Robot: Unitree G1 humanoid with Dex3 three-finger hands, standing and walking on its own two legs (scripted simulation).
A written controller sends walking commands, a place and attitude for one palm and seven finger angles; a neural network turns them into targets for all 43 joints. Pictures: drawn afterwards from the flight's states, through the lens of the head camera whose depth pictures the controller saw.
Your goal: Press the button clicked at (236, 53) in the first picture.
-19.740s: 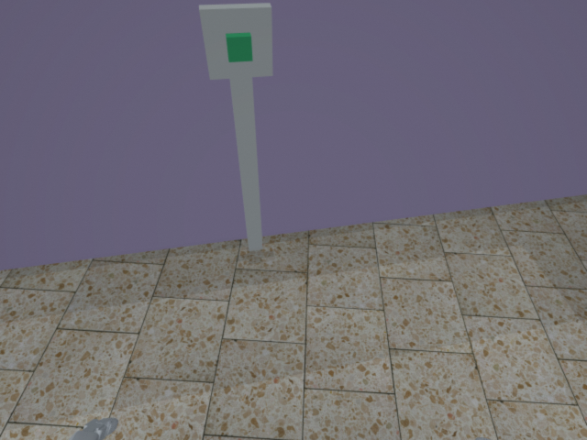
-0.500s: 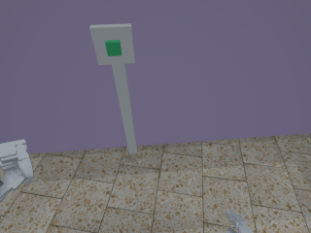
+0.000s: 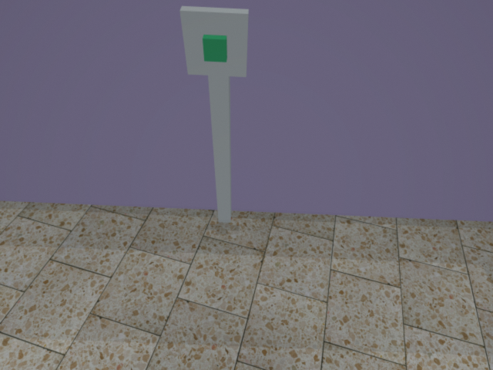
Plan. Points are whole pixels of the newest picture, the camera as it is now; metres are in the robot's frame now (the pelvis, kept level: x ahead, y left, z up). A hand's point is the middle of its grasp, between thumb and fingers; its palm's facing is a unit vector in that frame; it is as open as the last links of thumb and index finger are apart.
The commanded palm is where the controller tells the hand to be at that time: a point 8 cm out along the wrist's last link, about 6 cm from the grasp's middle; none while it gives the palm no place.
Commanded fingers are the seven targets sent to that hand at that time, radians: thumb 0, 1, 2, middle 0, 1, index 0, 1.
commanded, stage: let the arm hang, fingers relaxed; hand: left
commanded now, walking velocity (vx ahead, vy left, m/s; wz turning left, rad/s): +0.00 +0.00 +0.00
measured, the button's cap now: (215, 48) +0.82 +0.13 +0.12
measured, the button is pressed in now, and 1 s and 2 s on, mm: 0 0 0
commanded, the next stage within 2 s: stand and wait in 0.74 s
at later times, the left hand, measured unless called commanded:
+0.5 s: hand out of the picture +0.00 +0.19 -0.16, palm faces +0.01 -0.98 -0.19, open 7.2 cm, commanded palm none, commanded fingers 0.00 0.90 0.90 -0.20 -0.30 -0.20 -0.30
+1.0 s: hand out of the picture +0.03 +0.20 -0.16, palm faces -0.01 -0.98 -0.20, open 7.4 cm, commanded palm none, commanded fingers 0.00 0.90 0.90 -0.20 -0.30 -0.20 -0.30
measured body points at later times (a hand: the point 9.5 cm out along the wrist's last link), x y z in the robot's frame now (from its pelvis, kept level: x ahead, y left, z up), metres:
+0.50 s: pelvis +0.00 +0.02 +0.02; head +0.01 +0.02 +0.47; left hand +0.00 +0.24 -0.14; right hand -0.03 -0.18 -0.15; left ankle +0.01 +0.12 -0.73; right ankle +0.04 -0.07 -0.73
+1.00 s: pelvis +0.02 +0.03 +0.02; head +0.03 +0.02 +0.47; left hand +0.03 +0.25 -0.14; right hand -0.01 -0.18 -0.15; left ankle +0.01 +0.12 -0.73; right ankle +0.04 -0.07 -0.73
